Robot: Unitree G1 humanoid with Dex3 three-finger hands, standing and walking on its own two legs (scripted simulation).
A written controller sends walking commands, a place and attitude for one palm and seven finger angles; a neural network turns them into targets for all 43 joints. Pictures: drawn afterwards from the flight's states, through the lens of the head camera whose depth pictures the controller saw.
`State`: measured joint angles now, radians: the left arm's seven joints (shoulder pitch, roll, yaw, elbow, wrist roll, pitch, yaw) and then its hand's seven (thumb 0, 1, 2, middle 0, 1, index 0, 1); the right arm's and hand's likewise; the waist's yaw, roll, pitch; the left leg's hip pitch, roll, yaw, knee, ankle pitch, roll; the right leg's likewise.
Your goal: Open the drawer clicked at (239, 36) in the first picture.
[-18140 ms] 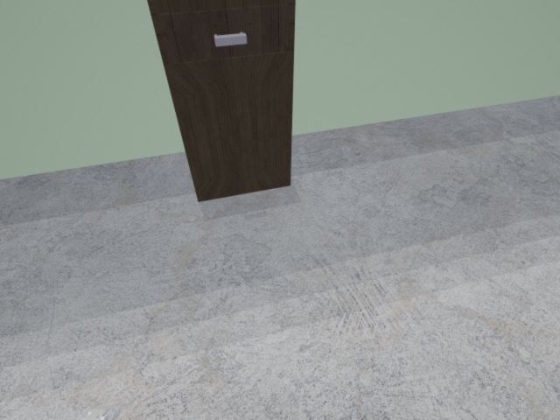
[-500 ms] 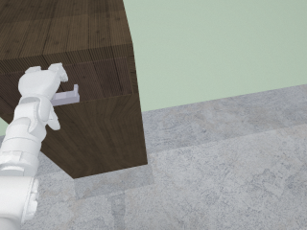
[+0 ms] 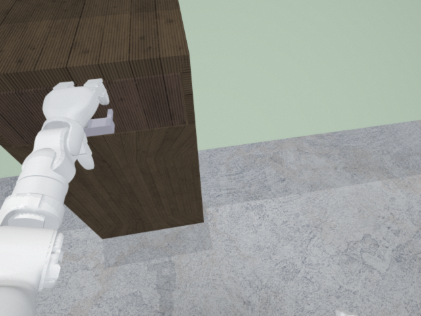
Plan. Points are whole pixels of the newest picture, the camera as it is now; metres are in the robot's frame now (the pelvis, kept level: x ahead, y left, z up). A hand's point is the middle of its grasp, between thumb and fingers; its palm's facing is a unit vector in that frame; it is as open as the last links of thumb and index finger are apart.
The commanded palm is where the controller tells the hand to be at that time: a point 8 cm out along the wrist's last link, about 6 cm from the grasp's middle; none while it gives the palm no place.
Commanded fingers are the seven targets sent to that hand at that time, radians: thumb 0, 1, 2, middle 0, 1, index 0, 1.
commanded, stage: re-aim the fingers above the handle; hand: left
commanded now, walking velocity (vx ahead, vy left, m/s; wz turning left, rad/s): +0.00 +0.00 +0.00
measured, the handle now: (89, 121) +0.53 +0.29 +0.04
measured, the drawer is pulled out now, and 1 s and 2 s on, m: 0.00 0.00 0.00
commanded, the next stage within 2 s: lower the fingers behind the handle in 0.42 s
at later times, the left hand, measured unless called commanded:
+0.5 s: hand (85, 121) +0.47 +0.25 +0.10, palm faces +0.02 -0.02 -1.00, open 13.8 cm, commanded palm +0.43 +0.28 +0.16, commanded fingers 0.00 -0.50 0.30 -0.30 -1.20 -0.30 -1.20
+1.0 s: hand (75, 136) +0.46 +0.28 +0.07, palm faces +0.03 +0.00 -1.00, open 13.8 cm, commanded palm +0.43 +0.28 +0.13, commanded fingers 0.00 -0.50 0.30 -0.30 -1.20 -0.30 -1.20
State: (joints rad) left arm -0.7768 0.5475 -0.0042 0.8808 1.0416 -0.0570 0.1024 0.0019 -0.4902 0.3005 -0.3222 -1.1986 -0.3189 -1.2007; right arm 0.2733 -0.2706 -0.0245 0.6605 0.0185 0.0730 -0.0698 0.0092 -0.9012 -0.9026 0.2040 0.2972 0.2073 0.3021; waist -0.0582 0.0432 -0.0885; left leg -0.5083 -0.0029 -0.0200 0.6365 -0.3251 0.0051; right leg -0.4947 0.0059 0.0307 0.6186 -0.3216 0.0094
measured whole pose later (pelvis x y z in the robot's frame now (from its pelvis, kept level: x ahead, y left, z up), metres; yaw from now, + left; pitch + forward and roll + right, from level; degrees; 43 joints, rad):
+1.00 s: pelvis +0.00 +0.00 -0.01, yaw +0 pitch +14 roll -1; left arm -0.74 0.59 0.04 0.89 1.07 -0.10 0.22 0.00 -0.49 0.30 -0.32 -1.20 -0.32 -1.20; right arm 0.29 -0.27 -0.05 0.69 0.01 0.06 -0.06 0.01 -0.90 -0.90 0.20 0.30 0.21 0.30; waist -0.06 0.04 -0.09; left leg -0.61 0.00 -0.04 0.72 -0.35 0.00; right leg -0.58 0.01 0.02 0.68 -0.34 0.01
